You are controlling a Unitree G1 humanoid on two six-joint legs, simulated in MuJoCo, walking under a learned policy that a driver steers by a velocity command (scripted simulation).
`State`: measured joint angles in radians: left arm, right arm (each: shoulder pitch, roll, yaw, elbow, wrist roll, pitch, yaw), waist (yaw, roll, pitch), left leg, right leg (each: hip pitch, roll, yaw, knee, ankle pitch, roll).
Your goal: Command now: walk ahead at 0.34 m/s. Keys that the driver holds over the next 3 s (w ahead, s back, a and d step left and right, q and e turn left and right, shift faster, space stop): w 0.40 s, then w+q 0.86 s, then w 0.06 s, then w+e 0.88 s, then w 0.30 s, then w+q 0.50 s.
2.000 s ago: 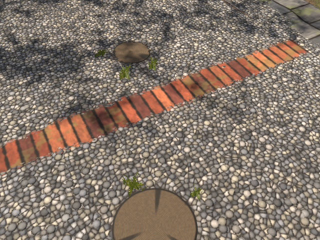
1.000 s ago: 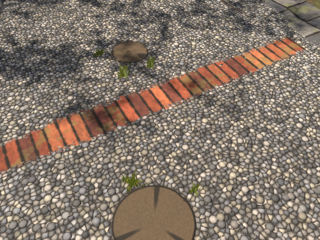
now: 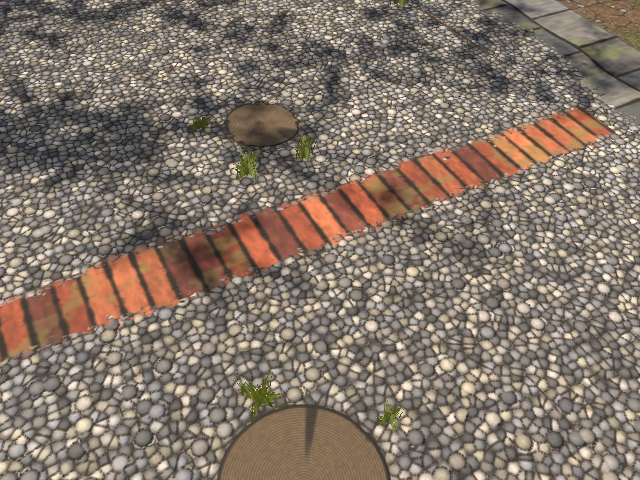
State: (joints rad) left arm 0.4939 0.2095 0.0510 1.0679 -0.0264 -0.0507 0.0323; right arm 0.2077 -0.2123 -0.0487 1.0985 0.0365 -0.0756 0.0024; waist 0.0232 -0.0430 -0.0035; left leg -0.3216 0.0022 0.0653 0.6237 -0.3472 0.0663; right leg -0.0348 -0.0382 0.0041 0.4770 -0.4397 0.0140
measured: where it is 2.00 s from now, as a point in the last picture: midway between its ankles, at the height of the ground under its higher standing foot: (236, 256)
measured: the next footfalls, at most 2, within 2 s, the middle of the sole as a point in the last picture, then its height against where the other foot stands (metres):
right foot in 0.50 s outside the picture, level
left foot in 1.08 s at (258, 403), level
